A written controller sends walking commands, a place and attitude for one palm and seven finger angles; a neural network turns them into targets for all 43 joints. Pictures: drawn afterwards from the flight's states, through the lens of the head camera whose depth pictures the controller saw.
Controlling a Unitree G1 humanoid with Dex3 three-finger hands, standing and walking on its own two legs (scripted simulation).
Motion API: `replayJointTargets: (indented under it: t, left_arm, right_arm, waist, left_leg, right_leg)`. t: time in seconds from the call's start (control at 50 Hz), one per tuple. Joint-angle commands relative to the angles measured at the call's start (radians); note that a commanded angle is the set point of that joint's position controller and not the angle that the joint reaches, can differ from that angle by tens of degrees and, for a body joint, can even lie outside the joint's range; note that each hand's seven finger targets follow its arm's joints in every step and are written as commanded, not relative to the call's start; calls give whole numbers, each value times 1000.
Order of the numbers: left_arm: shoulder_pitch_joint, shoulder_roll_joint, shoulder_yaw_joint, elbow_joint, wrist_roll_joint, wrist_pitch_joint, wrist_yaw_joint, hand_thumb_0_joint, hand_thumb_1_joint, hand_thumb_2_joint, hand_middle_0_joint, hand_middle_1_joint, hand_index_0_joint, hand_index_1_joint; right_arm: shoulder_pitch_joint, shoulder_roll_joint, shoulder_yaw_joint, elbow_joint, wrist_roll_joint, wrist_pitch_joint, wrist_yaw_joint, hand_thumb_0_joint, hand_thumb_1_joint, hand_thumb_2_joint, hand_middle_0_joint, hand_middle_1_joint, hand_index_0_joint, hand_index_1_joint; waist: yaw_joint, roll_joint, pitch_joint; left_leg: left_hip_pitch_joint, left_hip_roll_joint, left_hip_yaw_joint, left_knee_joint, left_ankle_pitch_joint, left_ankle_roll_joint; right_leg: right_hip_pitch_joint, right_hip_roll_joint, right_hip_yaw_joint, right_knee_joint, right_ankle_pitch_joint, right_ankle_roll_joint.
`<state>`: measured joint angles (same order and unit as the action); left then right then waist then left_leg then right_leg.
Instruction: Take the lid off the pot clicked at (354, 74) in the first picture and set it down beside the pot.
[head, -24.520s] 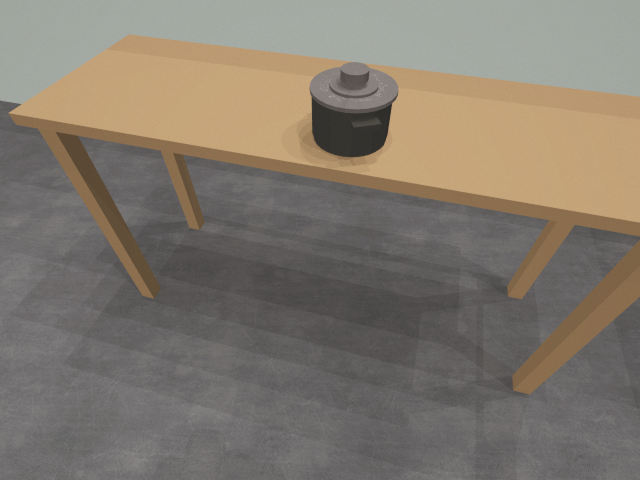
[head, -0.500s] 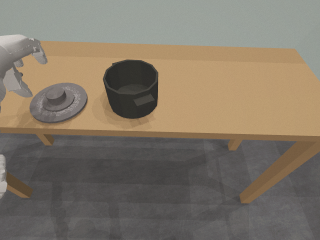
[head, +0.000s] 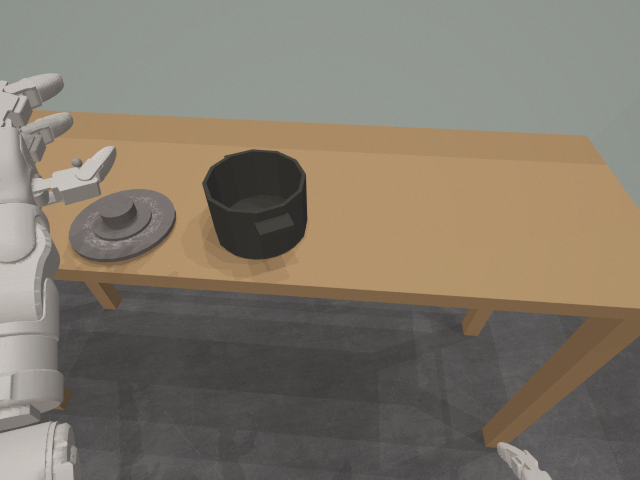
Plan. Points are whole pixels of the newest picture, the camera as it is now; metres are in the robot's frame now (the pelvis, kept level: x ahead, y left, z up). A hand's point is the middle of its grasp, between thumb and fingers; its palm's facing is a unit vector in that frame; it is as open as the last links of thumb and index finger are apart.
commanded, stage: draw the hand back to the body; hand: left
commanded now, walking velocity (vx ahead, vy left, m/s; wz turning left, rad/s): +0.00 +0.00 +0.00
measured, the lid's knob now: (117, 210) +0.50 +0.37 +0.04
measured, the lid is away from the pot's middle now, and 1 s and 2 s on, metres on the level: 0.23 0.23 0.23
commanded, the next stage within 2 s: step back with the hand held close in 1.26 s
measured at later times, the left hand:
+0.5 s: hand (46, 239) +0.27 +0.26 +0.23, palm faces +0.49 -0.84 -0.23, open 7.7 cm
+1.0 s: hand out of the picture +0.17 +0.25 +0.22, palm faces +0.47 -0.83 -0.30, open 7.4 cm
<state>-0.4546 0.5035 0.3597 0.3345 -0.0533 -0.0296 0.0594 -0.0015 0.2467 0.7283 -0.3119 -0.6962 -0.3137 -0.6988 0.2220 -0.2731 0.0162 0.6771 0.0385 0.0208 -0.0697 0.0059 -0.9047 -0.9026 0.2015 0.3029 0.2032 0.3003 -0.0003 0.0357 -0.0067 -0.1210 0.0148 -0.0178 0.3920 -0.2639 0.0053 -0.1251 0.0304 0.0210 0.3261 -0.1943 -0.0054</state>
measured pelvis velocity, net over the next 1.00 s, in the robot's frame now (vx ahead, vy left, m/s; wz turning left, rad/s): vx -0.03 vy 0.00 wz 0.01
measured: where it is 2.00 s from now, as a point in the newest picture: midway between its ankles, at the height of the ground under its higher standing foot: outside the picture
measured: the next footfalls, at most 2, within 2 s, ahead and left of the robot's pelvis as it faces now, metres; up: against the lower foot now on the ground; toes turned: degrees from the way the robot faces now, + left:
none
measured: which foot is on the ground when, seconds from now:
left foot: down 0.00-1.00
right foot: down 0.00-1.00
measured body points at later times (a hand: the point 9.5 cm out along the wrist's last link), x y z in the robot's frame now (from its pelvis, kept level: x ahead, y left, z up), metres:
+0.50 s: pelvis -0.02 -0.02 +0.00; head -0.04 -0.03 +0.45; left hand +0.23 +0.31 +0.24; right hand +0.18 -0.24 -0.08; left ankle -0.04 +0.12 -0.75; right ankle -0.01 -0.12 -0.75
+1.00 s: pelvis -0.03 +0.00 +0.00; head -0.06 -0.01 +0.45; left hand +0.14 +0.30 +0.23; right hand +0.17 -0.21 -0.08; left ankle -0.04 +0.12 -0.75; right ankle -0.01 -0.12 -0.75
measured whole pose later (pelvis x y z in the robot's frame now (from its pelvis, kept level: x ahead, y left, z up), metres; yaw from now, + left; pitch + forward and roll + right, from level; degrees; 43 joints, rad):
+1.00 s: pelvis -0.03 +0.00 +0.00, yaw +0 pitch -7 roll -1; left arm 0.29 0.35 0.37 -0.45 -0.10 -0.09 0.07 0.01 0.89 0.90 -0.20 -0.30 -0.21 -0.31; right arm 0.16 -0.22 0.02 0.70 0.00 -0.12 -0.06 0.01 -0.90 -0.90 0.20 0.30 0.20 0.30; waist 0.07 0.05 0.03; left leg -0.03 0.00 -0.02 0.37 -0.22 0.01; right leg -0.05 0.01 0.02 0.33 -0.17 0.00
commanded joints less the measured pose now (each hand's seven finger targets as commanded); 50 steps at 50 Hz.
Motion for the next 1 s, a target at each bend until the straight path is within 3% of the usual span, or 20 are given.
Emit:
replayJointTargets:
  t: [0.0, 0.14, 0.16, 0.2, 0.26, 0.32, 0.38, 0.42, 0.48, 0.5, 0.58, 0.62, 0.64, 0.7, 0.72, 0.84, 0.9, 0.94, 0.98]
  left_arm:
    - [-304, 278, 80, -281, -10, -64, 21, 0, 465, 783, -272, -564, -272, -564]
    - [-177, 259, 100, -392, -24, -60, 28, 0, 625, 826, -245, -466, -245, -466]
    - [-184, 274, 114, -442, -24, -64, 29, 0, 648, 832, -242, -453, -242, -453]
    - [-118, 234, 97, -419, -30, -58, 28, 0, 694, 845, -234, -425, -234, -425]
    - [-122, 227, 94, -528, -32, -67, 29, 0, 763, 863, -223, -383, -223, -383]
    - [-40, 196, 90, -501, -38, -58, 31, 0, 831, 882, -211, -342, -211, -342]
    - [-2, 181, 90, -567, -41, -66, 29, 0, 900, 900, -200, -300, -200, -300]
    - [39, 181, 106, -610, -45, -73, 33, 0, 900, 900, -200, -300, -200, -300]
    - [88, 157, 102, -670, -46, -80, 33, 0, 900, 900, -200, -300, -200, -300]
    - [128, 151, 110, -651, -50, -78, 35, 0, 900, 900, -200, -300, -200, -300]
    - [189, 117, 94, -734, -51, -90, 30, 0, 900, 900, -200, -300, -200, -300]
    - [230, 106, 96, -770, -52, -94, 32, 0, 900, 900, -200, -300, -200, -300]
    - [247, 110, 104, -799, -50, -100, 33, 0, 900, 900, -200, -300, -200, -300]
    - [319, 95, 112, -809, -54, -104, 33, 0, 900, 900, -200, -300, -200, -300]
    - [337, 96, 114, -853, -51, -111, 33, 0, 900, 900, -200, -300, -200, -300]
    - [487, 65, 104, -931, -44, -123, 34, 0, 900, 900, -200, -300, -200, -300]
    - [570, 56, 114, -965, -46, -126, 31, 0, 900, 900, -200, -300, -200, -300]
    - [609, 53, 113, -1023, -43, -133, 31, 0, 900, 900, -200, -300, -200, -300]
    - [656, 39, 104, -1033, -42, -132, 30, 0, 900, 900, -200, -300, -200, -300]
  right_arm:
    - [-108, -121, -42, -126, -2, -60, -14, 0, -900, -900, 200, 300, 200, 300]
    - [-162, -108, -34, -129, -2, -77, -18, 0, -900, -900, 200, 300, 200, 300]
    - [-171, -107, -35, -133, -2, -80, -18, 0, -900, -900, 200, 300, 200, 300]
    - [-179, -98, -29, -129, -4, -84, -16, 0, -900, -900, 200, 300, 200, 300]
    - [-197, -91, -28, -137, -3, -94, -16, 0, -900, -900, 200, 300, 200, 300]
    - [-206, -85, -22, -134, -6, -102, -17, 0, -900, -900, 200, 300, 200, 300]
    - [-221, -79, -19, -137, -8, -109, -16, 0, -900, -900, 200, 300, 200, 300]
    - [-226, -76, -19, -141, -11, -119, -15, 0, -900, -900, 200, 300, 200, 300]
    - [-233, -70, -19, -139, -14, -129, -13, 0, -900, -900, 200, 300, 200, 300]
    - [-232, -68, -17, -137, -17, -131, -13, 0, -900, -900, 200, 300, 200, 300]
    - [-243, -62, -18, -141, -17, -145, -11, 0, -900, -900, 200, 300, 200, 300]
    - [-246, -61, -20, -141, -19, -154, -11, 0, -900, -900, 200, 300, 200, 300]
    - [-246, -61, -21, -141, -21, -159, -10, 0, -900, -900, 200, 300, 200, 300]
    - [-245, -58, -22, -139, -23, -166, -10, 0, -900, -900, 200, 300, 200, 300]
    - [-248, -57, -24, -141, -24, -172, -9, 0, -900, -900, 200, 300, 200, 300]
    - [-242, -52, -26, -138, -33, -194, -2, 0, -900, -900, 200, 300, 200, 300]
    - [-240, -49, -29, -140, -36, -196, 3, 0, -900, -900, 200, 300, 200, 300]
    - [-237, -47, -30, -144, -39, -201, 6, 0, -900, -900, 200, 300, 200, 300]
    - [-238, -47, -30, -144, -39, -204, 9, 0, -900, -900, 200, 300, 200, 300]
  waist:
    - [11, 13, -262]
    - [25, -14, -239]
    - [27, 12, -241]
    - [29, -18, -205]
    - [29, 36, -207]
    - [34, -10, -156]
    - [37, 38, -139]
    - [45, 15, -154]
    - [46, 34, -151]
    - [49, -12, -120]
    - [50, 46, -112]
    - [54, 11, -103]
    - [57, 42, -121]
    - [58, -5, -73]
    - [62, 40, -99]
    - [66, 43, -57]
    - [67, 5, -35]
    - [70, 40, -53]
    - [66, 19, -20]
  left_leg:
    - [50, -13, 70, -12, 420, 41]
    - [46, -23, 72, -22, 343, 45]
    - [58, -24, 75, -20, 344, 46]
    - [39, -24, 73, -26, 318, 45]
    - [69, -26, 73, -31, 306, 45]
    - [50, -25, 68, -45, 252, 44]
    - [56, -25, 68, -56, 225, 42]
    - [61, -24, 63, -60, 231, 43]
    - [68, -23, 65, -66, 228, 40]
    - [52, -21, 59, -71, 211, 40]
    - [63, -22, 60, -79, 188, 38]
    - [65, -19, 56, -82, 193, 39]
    - [74, -19, 57, -83, 196, 38]
    - [50, -15, 49, -93, 163, 36]
    - [68, -17, 54, -89, 176, 37]
    - [54, -14, 46, -98, 173, 31]
    - [44, -10, 43, -98, 165, 31]
    - [49, -10, 42, -96, 168, 30]
    - [35, -9, 38, -98, 150, 29]
  right_leg:
    - [144, -4, -44, 12, 396, -12]
    - [139, -9, -41, 11, 361, -1]
    - [144, -9, -38, 9, 368, 0]
    - [130, -12, -39, 6, 347, 3]
    - [122, -7, -37, -5, 311, -1]
    - [99, -3, -41, -16, 245, -1]
    - [91, -3, -41, -25, 201, -5]
    - [106, -1, -43, -22, 203, -6]
    - [104, -1, -45, -27, 194, -7]
    - [97, 1, -48, -30, 177, -5]
    - [90, -2, -46, -40, 140, -8]
    - [92, 1, -50, -39, 140, -8]
    - [97, -1, -48, -38, 143, -9]
    - [85, 0, -53, -47, 101, -8]
    - [94, -3, -48, -44, 115, -9]
    - [87, -2, -54, -46, 107, -11]
    - [85, -3, -56, -53, 95, -10]
    - [92, -6, -54, -50, 99, -10]
    - [78, -6, -58, -56, 77, -10]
